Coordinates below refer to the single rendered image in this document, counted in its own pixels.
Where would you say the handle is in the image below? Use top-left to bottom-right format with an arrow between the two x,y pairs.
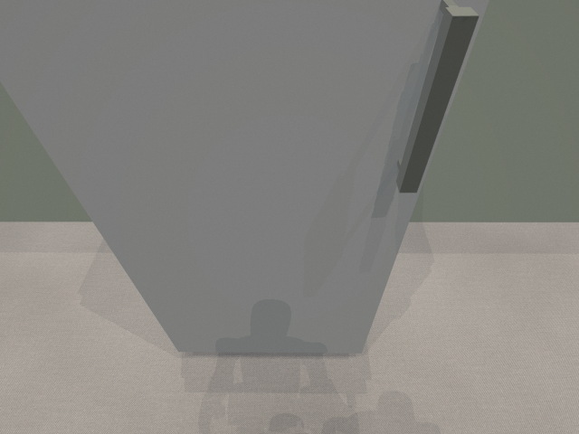
396,0 -> 479,193

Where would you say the fridge door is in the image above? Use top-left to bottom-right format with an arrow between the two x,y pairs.
0,0 -> 489,354

